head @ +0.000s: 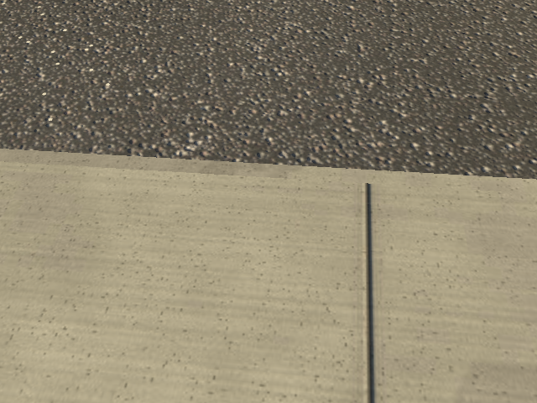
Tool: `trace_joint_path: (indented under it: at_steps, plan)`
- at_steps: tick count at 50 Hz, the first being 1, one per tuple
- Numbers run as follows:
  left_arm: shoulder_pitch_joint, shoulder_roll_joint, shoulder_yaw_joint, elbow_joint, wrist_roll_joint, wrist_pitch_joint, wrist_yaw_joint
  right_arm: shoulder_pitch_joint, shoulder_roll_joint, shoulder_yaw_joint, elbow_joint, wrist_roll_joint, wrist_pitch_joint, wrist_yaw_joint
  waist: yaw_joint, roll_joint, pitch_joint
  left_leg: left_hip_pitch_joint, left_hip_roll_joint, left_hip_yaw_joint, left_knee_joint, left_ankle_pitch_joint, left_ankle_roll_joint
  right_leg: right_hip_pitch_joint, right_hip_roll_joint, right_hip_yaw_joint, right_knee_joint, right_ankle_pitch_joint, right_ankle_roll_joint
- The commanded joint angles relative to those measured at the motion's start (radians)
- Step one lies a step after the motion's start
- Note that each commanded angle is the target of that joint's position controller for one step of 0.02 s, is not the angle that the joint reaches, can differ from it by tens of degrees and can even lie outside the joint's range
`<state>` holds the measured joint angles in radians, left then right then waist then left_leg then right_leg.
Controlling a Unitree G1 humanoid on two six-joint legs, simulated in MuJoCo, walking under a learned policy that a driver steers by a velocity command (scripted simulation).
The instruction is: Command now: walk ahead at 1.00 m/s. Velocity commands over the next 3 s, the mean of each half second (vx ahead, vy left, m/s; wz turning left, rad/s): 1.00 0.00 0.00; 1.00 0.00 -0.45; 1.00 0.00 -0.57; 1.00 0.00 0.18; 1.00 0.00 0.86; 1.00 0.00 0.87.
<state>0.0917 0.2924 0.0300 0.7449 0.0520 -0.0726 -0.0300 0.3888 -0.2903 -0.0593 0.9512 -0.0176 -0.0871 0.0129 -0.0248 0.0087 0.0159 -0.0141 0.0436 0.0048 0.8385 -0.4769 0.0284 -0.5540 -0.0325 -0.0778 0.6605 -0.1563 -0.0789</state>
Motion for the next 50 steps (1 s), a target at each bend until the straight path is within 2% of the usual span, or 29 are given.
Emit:
trace_joint_path:
  at_steps: [1,2,5,9,14,16,18,20,21,22,23,24,25,26,28,29,32,33,37,40,42,43,44,45,46,47,48,49,50]
  plan:
    - [0.338,0.221,0.082,0.070,0.001,-0.009,0.014,-0.039,-0.079,-0.001,-0.135,0.021,-0.036,-0.004,0.111,-0.155,-0.196,-0.782,-0.022,-0.092,0.644,0.140,0.092,0.808,-0.308,0.719,-0.420,-0.475,-0.127]
    - [0.286,0.156,0.067,0.065,-0.005,-0.019,0.007,-0.107,-0.081,0.005,-0.141,0.012,-0.039,-0.002,0.099,-0.019,-0.130,-0.740,0.025,-0.089,0.560,0.231,0.090,0.659,-0.270,0.562,-0.397,-0.301,-0.117]
    - [0.265,0.054,0.032,0.101,-0.022,-0.038,0.012,-0.109,-0.026,0.022,-0.154,-0.020,0.006,0.029,0.013,-0.063,-0.052,-0.618,0.078,-0.090,0.432,0.253,0.063,0.420,-0.185,0.369,-0.473,-0.210,-0.086]
    - [0.344,0.065,0.033,0.139,-0.041,-0.056,0.012,-0.297,-0.023,0.037,-0.228,-0.023,0.031,0.046,0.026,-0.028,0.095,-0.767,0.102,-0.006,0.228,0.373,0.024,0.399,-0.132,0.214,-0.604,-0.042,-0.110]
    - [0.404,0.098,0.035,0.174,-0.063,-0.075,0.017,-0.480,-0.009,0.063,-0.296,-0.003,0.013,0.059,0.056,-0.023,0.152,-0.563,0.044,0.104,-0.216,0.657,0.055,0.430,-0.118,0.068,-0.729,0.326,-0.095]
    - [0.409,0.126,0.038,0.192,-0.060,-0.072,0.019,-0.472,-0.030,0.058,-0.296,-0.003,0.011,0.049,0.041,-0.033,0.127,-0.521,-0.001,0.124,-0.285,0.656,0.086,0.575,-0.135,0.028,-0.680,0.614,-0.081]
    - [0.412,0.168,0.045,0.204,-0.041,-0.055,0.031,-0.383,-0.070,0.040,-0.274,-0.010,0.013,0.029,-0.009,-0.093,0.022,-0.417,-0.088,0.153,-0.275,0.513,0.110,0.708,-0.157,0.007,-0.486,1.039,-0.058]
    - [0.363,0.202,0.056,0.206,-0.014,-0.020,0.052,-0.028,-0.131,0.005,-0.168,-0.012,0.016,0.002,-0.181,-0.126,-0.157,-0.085,-0.129,0.132,-0.282,0.378,0.141,0.673,-0.157,-0.009,-0.030,1.122,-0.040]
    - [0.347,0.164,0.049,0.191,-0.006,-0.014,0.055,0.168,-0.186,-0.019,-0.118,-0.025,0.022,-0.017,-0.253,-0.103,-0.257,0.169,-0.013,0.007,-0.229,0.212,0.163,0.479,-0.117,0.004,0.305,0.881,-0.041]
    - [0.485,-0.030,0.010,0.147,-0.045,-0.023,0.024,0.159,-0.298,-0.052,-0.117,-0.056,0.019,-0.024,-0.088,0.237,-0.358,0.449,0.304,-0.529,-0.329,-0.036,0.277,0.062,0.066,0.041,0.746,-0.096,-0.007]
    - [0.448,0.046,0.019,0.140,-0.061,-0.043,0.023,0.129,-0.248,-0.053,-0.118,-0.024,0.024,-0.004,-0.107,0.213,-0.428,0.489,0.334,-0.901,-0.556,-0.162,0.312,-0.115,0.123,0.183,0.879,-0.290,-0.029]
    - [0.299,0.067,0.021,0.102,-0.060,-0.046,0.032,0.012,-0.190,-0.045,-0.116,-0.022,0.014,-0.001,-0.074,0.108,-0.199,0.326,0.290,-0.702,-0.573,-0.072,0.279,-0.207,0.034,0.176,0.864,-0.173,-0.042]
    - [0.235,0.066,0.016,0.090,-0.049,-0.049,0.030,-0.023,-0.119,-0.031,-0.108,-0.017,0.004,0.005,-0.057,-0.018,-0.112,0.155,0.259,-0.550,-0.582,0.061,0.256,-0.171,-0.008,0.168,0.786,-0.107,-0.043]
    - [0.211,0.046,0.011,0.087,-0.039,-0.042,0.024,-0.045,-0.080,-0.020,-0.092,-0.022,-0.003,0.004,-0.018,-0.049,-0.052,0.016,0.211,-0.441,-0.606,0.124,0.225,-0.116,-0.039,0.175,0.723,-0.095,-0.041]
    - [0.227,0.005,-0.001,0.078,-0.015,-0.008,0.001,-0.044,-0.020,0.003,-0.060,-0.012,-0.015,-0.004,0.054,0.002,-0.004,-0.166,0.151,-0.312,-0.669,0.133,0.190,-0.026,-0.076,0.178,0.627,-0.099,-0.014]
    - [0.206,-0.007,-0.006,0.064,-0.011,0.004,-0.008,-0.030,-0.025,0.003,-0.049,-0.002,-0.024,-0.005,0.064,0.018,0.027,-0.196,0.140,-0.280,-0.703,0.132,0.189,-0.046,-0.092,0.167,0.583,-0.100,0.000]
    - [0.038,0.003,-0.014,0.013,-0.024,0.018,-0.019,0.015,-0.048,-0.002,-0.040,0.002,-0.049,0.005,0.032,-0.009,0.132,-0.229,0.090,-0.070,-0.784,0.353,0.138,-0.150,-0.086,0.130,0.421,0.051,0.010]
    - [0.002,-0.010,-0.021,-0.012,-0.029,0.015,-0.023,0.014,-0.073,-0.006,-0.043,0.003,-0.054,0.009,0.033,0.033,0.129,-0.235,0.085,-0.022,-0.799,0.413,0.127,-0.135,-0.078,0.108,0.316,0.134,0.009]
    - [-0.141,-0.014,-0.033,-0.046,-0.046,0.003,-0.044,0.080,-0.073,0.004,-0.027,0.019,-0.077,0.002,-0.011,-0.003,0.138,-0.149,0.083,0.136,-0.864,0.752,0.052,-0.002,-0.024,-0.026,0.026,0.405,-0.036]
    - [-0.123,0.024,-0.025,-0.030,-0.032,0.000,-0.041,0.098,-0.122,0.002,-0.023,0.007,-0.063,-0.028,0.013,0.057,0.073,0.108,0.112,0.207,-0.735,1.277,0.007,0.027,0.070,-0.099,-0.053,0.354,-0.078]
    - [0.027,0.075,-0.007,0.009,-0.030,0.003,-0.030,0.090,-0.172,-0.011,-0.030,-0.014,-0.026,-0.055,0.102,0.117,-0.034,0.202,0.145,0.222,-0.461,1.603,-0.015,0.163,0.151,-0.124,-0.046,0.199,-0.102]
    - [0.209,0.116,0.014,0.059,-0.034,0.005,-0.024,0.047,-0.195,-0.019,-0.047,-0.027,-0.005,-0.063,0.190,0.136,-0.122,0.178,0.160,0.218,-0.216,1.659,-0.013,0.325,0.175,-0.112,-0.033,0.121,-0.125]
    - [0.427,0.154,0.041,0.120,-0.032,0.010,-0.012,-0.011,-0.209,-0.026,-0.068,-0.034,0.009,-0.066,0.293,0.126,-0.197,0.063,0.166,0.207,0.097,1.551,-0.001,0.537,0.151,-0.040,-0.083,0.058,-0.166]
    - [0.475,0.195,0.069,0.138,-0.035,0.024,0.008,-0.035,-0.155,-0.018,-0.081,-0.041,0.001,-0.049,0.272,0.028,-0.194,-0.182,0.063,0.190,0.440,0.825,0.014,0.703,0.053,0.117,-0.036,-0.091,-0.195]
    - [0.379,0.313,0.101,0.112,-0.008,0.043,0.012,0.025,-0.029,0.012,-0.188,0.001,-0.022,-0.020,0.112,-0.337,-0.256,-0.732,-0.127,0.076,0.852,-0.039,-0.069,1.023,-0.210,0.729,-0.170,-0.117,-0.438]
    - [0.361,0.275,0.106,0.091,-0.028,0.047,0.013,-0.089,-0.076,0.023,-0.230,-0.002,-0.047,-0.025,0.159,-0.105,-0.287,-0.858,-0.078,-0.090,0.834,0.054,-0.030,1.020,-0.230,0.909,-0.356,-0.220,-0.430]
    - [0.335,0.217,0.098,0.102,-0.037,0.042,0.021,-0.161,-0.095,0.025,-0.245,-0.007,-0.062,-0.022,0.135,0.028,-0.149,-0.847,-0.018,-0.112,0.705,0.138,-0.012,0.859,-0.205,0.812,-0.412,-0.213,-0.367]
    - [0.310,0.167,0.087,0.115,-0.036,0.039,0.022,-0.170,-0.083,0.029,-0.248,-0.013,-0.066,-0.019,0.073,0.096,-0.055,-0.781,0.016,-0.098,0.589,0.161,-0.010,0.683,-0.166,0.720,-0.436,-0.123,-0.318]
    - [0.291,0.146,0.079,0.114,-0.040,0.029,0.029,-0.183,-0.074,0.033,-0.256,-0.034,-0.050,-0.018,0.036,0.099,-0.009,-0.725,0.036,-0.100,0.534,0.142,-0.026,0.555,-0.120,0.641,-0.435,-0.025,-0.298]
